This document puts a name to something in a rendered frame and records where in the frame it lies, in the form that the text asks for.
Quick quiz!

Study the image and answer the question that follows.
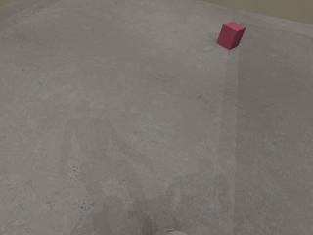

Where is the carton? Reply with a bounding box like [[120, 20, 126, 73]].
[[216, 21, 246, 50]]

